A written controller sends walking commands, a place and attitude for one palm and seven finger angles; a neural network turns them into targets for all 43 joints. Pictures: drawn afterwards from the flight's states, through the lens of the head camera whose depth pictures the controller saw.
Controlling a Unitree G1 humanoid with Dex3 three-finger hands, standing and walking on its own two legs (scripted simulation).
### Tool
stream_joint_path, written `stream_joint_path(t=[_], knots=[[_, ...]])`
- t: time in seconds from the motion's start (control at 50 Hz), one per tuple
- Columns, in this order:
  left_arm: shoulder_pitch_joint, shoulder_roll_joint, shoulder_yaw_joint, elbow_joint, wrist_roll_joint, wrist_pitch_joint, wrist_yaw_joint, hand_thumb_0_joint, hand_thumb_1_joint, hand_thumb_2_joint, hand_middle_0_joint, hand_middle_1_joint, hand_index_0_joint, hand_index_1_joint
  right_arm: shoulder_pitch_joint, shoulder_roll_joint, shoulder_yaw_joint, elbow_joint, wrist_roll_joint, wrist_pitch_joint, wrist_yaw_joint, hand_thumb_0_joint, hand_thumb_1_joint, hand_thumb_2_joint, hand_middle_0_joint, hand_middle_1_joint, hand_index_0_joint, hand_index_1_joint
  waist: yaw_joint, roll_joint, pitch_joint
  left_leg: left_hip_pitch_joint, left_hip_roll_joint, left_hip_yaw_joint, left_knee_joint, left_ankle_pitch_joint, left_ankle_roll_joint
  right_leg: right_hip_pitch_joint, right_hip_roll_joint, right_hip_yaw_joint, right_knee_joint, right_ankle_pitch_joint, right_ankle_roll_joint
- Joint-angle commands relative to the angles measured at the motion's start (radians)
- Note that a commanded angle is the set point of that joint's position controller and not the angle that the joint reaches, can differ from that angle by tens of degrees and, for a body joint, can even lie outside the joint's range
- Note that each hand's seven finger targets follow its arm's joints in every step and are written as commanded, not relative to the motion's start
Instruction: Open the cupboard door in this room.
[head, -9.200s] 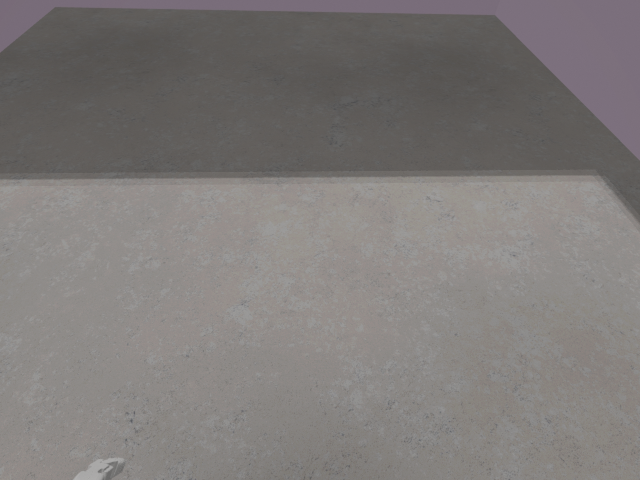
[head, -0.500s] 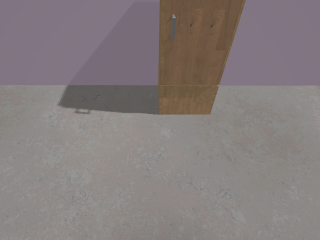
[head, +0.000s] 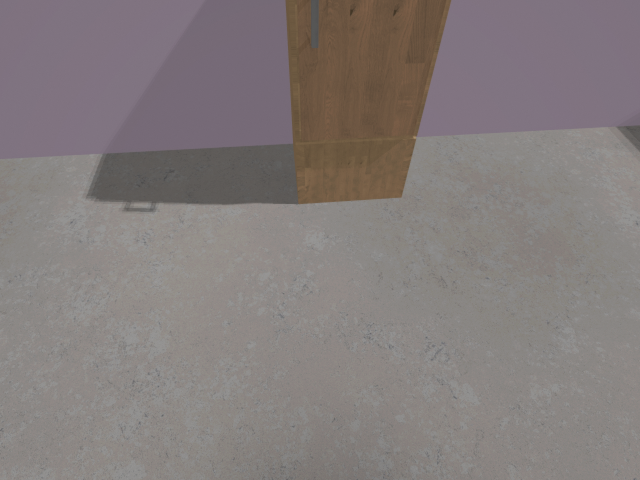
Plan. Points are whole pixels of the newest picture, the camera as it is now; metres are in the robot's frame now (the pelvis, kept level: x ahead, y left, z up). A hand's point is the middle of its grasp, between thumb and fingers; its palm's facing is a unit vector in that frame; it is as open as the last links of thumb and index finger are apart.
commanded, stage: walk to a spot facing it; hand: left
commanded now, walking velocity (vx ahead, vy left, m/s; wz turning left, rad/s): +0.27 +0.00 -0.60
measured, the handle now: (314, 19) +1.20 +0.10 +0.02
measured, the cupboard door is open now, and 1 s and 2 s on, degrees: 0 0 0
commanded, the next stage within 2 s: none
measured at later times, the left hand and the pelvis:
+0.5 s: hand out of the picture +0.09 +0.15 -0.15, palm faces -0.11 -0.97 -0.21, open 7.4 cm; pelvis +0.11 -0.03 +0.01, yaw -14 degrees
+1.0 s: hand (291, 247) +0.54 +0.10 -0.14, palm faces -0.49 -0.84 -0.22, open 7.4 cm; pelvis +0.31 -0.01 +0.01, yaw -32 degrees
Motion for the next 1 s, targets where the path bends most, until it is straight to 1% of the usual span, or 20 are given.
stream_joint_path(t=[0.0, 0.06, 0.1, 0.12, 0.14, 0.16, 0.22, 0.28, 0.46, 0.54, 0.56, 0.6, 0.62, 0.64, 0.66, 0.68, 0.72, 0.76, 0.8, 0.98], knots=[[0.004, 0.072, 0.030, -0.112, 0.015, -0.001, -0.013, 0.000, 0.900, 0.900, -0.200, -0.300, -0.200, -0.300, 0.018, -0.197, -0.053, -0.088, -0.012, -0.026, -0.005, 0.000, -0.900, -0.900, 0.200, 0.300, 0.200, 0.300, -0.021, 0.234, -0.027, -0.018, 0.324, -0.297, -0.323, -0.298, 0.135, -0.121, 0.007, -0.048, 0.306, -0.187, 0.006], [0.000, 0.061, 0.032, -0.134, 0.016, -0.017, -0.032, 0.000, 0.900, 0.900, -0.200, -0.300, -0.200, -0.300, -0.029, -0.206, -0.053, -0.103, -0.021, -0.034, 0.003, 0.000, -0.900, -0.900, 0.200, 0.300, 0.200, 0.300, 0.002, 0.156, 0.003, -0.052, 0.312, -0.200, -0.246, -0.235, 0.110, -0.047, -0.020, -0.074, 0.190, -0.190, 0.011], [0.130, 0.076, 0.036, -0.094, 0.013, -0.033, -0.030, 0.000, 0.900, 0.900, -0.200, -0.300, -0.200, -0.300, -0.064, -0.197, -0.048, -0.118, -0.018, -0.033, 0.010, 0.000, -0.900, -0.900, 0.200, 0.300, 0.200, 0.300, 0.067, 0.022, -0.017, -0.162, 0.240, -0.106, -0.011, -0.243, 0.047, 0.159, 0.009, -0.087, -0.030, -0.104, -0.003], [0.220, 0.173, 0.048, -0.070, 0.019, -0.053, -0.019, 0.000, 0.900, 0.900, -0.200, -0.300, -0.200, -0.300, -0.084, -0.137, -0.035, -0.155, -0.005, -0.031, 0.016, 0.000, -0.900, -0.900, 0.200, 0.300, 0.200, 0.300, 0.105, -0.278, -0.018, -0.353, 0.106, 0.009, 0.323, -0.280, -0.025, 0.286, -0.174, 0.251, -0.255, -0.177, -0.073], [0.280, 0.250, 0.051, -0.058, 0.001, -0.057, -0.003, 0.000, 0.900, 0.900, -0.200, -0.300, -0.200, -0.300, -0.194, -0.112, -0.017, -0.230, -0.007, -0.035, 0.026, 0.000, -0.900, -0.900, 0.200, 0.300, 0.200, 0.300, 0.140, -0.384, 0.024, -0.561, -0.002, -0.057, 0.547, -0.351, -0.053, 0.309, -0.351, 0.589, -0.386, -0.053, -0.178], [0.283, 0.247, 0.053, -0.065, -0.006, -0.069, 0.009, 0.000, 0.900, 0.900, -0.200, -0.300, -0.200, -0.300, -0.224, -0.144, -0.020, -0.241, -0.010, -0.036, 0.025, 0.000, -0.900, -0.900, 0.200, 0.300, 0.200, 0.300, 0.127, -0.293, 0.030, -0.565, 0.018, -0.177, 0.638, -0.242, -0.044, 0.275, -0.359, 0.651, -0.416, -0.011, -0.182], [0.140, 0.190, 0.031, -0.105, -0.002, -0.089, 0.002, 0.000, 0.900, 0.900, -0.200, -0.300, -0.200, -0.300, -0.178, -0.152, -0.029, -0.198, -0.019, -0.045, 0.040, 0.000, -0.900, -0.900, 0.200, 0.300, 0.200, 0.300, 0.034, -0.046, 0.028, -0.508, 0.060, -0.206, 0.642, -0.002, -0.060, 0.247, -0.261, 0.417, -0.355, 0.070, -0.168], [0.151, 0.192, 0.026, -0.102, -0.002, -0.106, -0.001, 0.000, 0.900, 0.900, -0.200, -0.300, -0.200, -0.300, -0.157, -0.143, -0.029, -0.190, -0.017, -0.040, 0.046, 0.000, -0.900, -0.900, 0.200, 0.300, 0.200, 0.300, 0.021, -0.046, -0.015, -0.468, 0.043, -0.189, 0.592, 0.060, -0.080, 0.275, -0.205, 0.309, -0.327, 0.286, -0.152], [0.230, 0.197, 0.020, -0.074, 0.003, -0.110, 0.007, 0.000, 0.900, 0.900, -0.200, -0.300, -0.200, -0.300, -0.354, -0.131, -0.010, -0.287, -0.007, -0.048, 0.053, 0.000, -0.900, -0.900, 0.200, 0.300, 0.200, 0.300, 0.067, -0.099, 0.012, -0.532, 0.016, -0.168, 0.403, 0.085, -0.086, 0.377, -0.179, 0.313, -0.291, 0.532, -0.175], [0.195, 0.223, 0.027, -0.075, 0.006, -0.099, 0.013, 0.000, 0.900, 0.900, -0.200, -0.300, -0.200, -0.300, -0.382, -0.124, -0.002, -0.311, 0.000, -0.061, 0.056, 0.000, -0.900, -0.900, 0.200, 0.300, 0.200, 0.300, 0.066, -0.136, 0.007, -0.369, -0.017, -0.149, 0.187, 0.051, -0.060, 0.343, -0.168, 0.313, -0.245, 0.607, -0.155], [0.182, 0.229, 0.029, -0.079, 0.005, -0.097, 0.013, 0.000, 0.900, 0.900, -0.200, -0.300, -0.200, -0.300, -0.359, -0.131, -0.004, -0.305, 0.001, -0.066, 0.052, 0.000, -0.900, -0.900, 0.200, 0.300, 0.200, 0.300, 0.055, -0.140, -0.006, -0.285, -0.037, -0.138, 0.130, 0.038, -0.049, 0.320, -0.161, 0.318, -0.210, 0.663, -0.150], [0.096, 0.256, 0.041, -0.096, -0.004, -0.101, 0.011, 0.000, 0.900, 0.900, -0.200, -0.300, -0.200, -0.300, -0.108, -0.177, -0.018, -0.232, -0.002, -0.079, 0.030, 0.000, -0.900, -0.900, 0.200, 0.300, 0.200, 0.300, -0.071, -0.098, -0.115, 0.062, -0.071, -0.121, -0.057, 0.161, -0.031, 0.214, -0.100, 0.263, 0.002, 0.725, -0.101], [0.096, 0.222, 0.041, -0.109, -0.015, -0.102, 0.004, 0.000, 0.900, 0.900, -0.200, -0.300, -0.200, -0.300, 0.062, -0.259, -0.036, -0.180, -0.009, -0.086, 0.014, 0.000, -0.900, -0.900, 0.200, 0.300, 0.200, 0.300, -0.130, 0.012, -0.233, 0.370, 0.044, -0.206, -0.067, 0.237, -0.007, 0.046, -0.040, 0.222, 0.199, 0.518, -0.065], [0.134, 0.155, 0.035, -0.124, -0.028, -0.100, -0.012, 0.000, 0.900, 0.900, -0.200, -0.300, -0.200, -0.300, 0.193, -0.371, -0.062, -0.146, -0.022, -0.091, 0.011, 0.000, -0.900, -0.900, 0.200, 0.300, 0.200, 0.300, -0.149, 0.324, -0.353, 0.582, 0.386, -0.582, -0.081, 0.372, 0.113, -0.207, 0.094, 0.083, 0.558, -0.204, -0.016], [0.116, 0.162, 0.032, -0.142, -0.019, -0.103, -0.013, 0.000, 0.900, 0.900, -0.200, -0.300, -0.200, -0.300, 0.188, -0.359, -0.046, -0.152, -0.011, -0.076, 0.019, 0.000, -0.900, -0.900, 0.200, 0.300, 0.200, 0.300, -0.122, 0.265, -0.315, 0.456, 0.463, -0.663, -0.185, 0.272, 0.174, -0.255, 0.074, 0.104, 0.726, -0.348, -0.023], [0.053, 0.152, 0.026, -0.151, -0.015, -0.091, -0.014, 0.000, 0.900, 0.900, -0.200, -0.300, -0.200, -0.300, 0.115, -0.326, -0.039, -0.174, -0.008, -0.078, 0.014, 0.000, -0.900, -0.900, 0.200, 0.300, 0.200, 0.300, -0.108, 0.233, -0.228, 0.315, 0.467, -0.672, -0.247, 0.123, 0.182, -0.305, 0.023, 0.108, 0.826, -0.286, -0.012], [-0.024, 0.147, 0.035, -0.168, 0.004, -0.075, -0.039, 0.000, 0.900, 0.900, -0.200, -0.300, -0.200, -0.300, 0.015, -0.205, -0.013, -0.189, -0.015, -0.087, 0.016, 0.000, -0.900, -0.900, 0.200, 0.300, 0.200, 0.300, -0.050, 0.157, -0.025, 0.091, 0.351, -0.496, -0.303, 0.060, 0.127, -0.317, -0.052, 0.082, 0.803, -0.137, -0.003], [0.017, 0.111, 0.033, -0.157, 0.009, -0.045, -0.049, 0.000, 0.900, 0.900, -0.200, -0.300, -0.200, -0.300, -0.001, -0.168, -0.005, -0.178, -0.014, -0.101, 0.012, 0.000, -0.900, -0.900, 0.200, 0.300, 0.200, 0.300, -0.002, 0.148, -0.033, 0.046, 0.284, -0.296, -0.295, 0.228, 0.080, -0.269, -0.066, 0.056, 0.755, -0.058, 0.012], [0.012, 0.098, 0.033, -0.161, 0.010, -0.029, -0.052, 0.000, 0.900, 0.900, -0.200, -0.300, -0.200, -0.300, 0.023, -0.159, -0.003, -0.164, -0.010, -0.109, 0.010, 0.000, -0.900, -0.900, 0.200, 0.300, 0.200, 0.300, 0.011, 0.149, -0.058, 0.044, 0.258, -0.202, -0.294, 0.317, 0.077, -0.265, -0.071, 0.047, 0.742, 0.001, 0.024], [-0.250, 0.095, 0.020, -0.242, 0.009, -0.002, -0.055, 0.000, 0.900, 0.900, -0.200, -0.300, -0.200, -0.300, 0.166, -0.178, -0.017, -0.091, -0.009, -0.095, 0.006, 0.000, -0.900, -0.900, 0.200, 0.300, 0.200, 0.300, -0.041, 0.116, 0.002, 0.182, 0.259, -0.033, -0.241, 0.643, 0.099, -0.352, -0.070, -0.036, 0.417, 0.092, 0.056]])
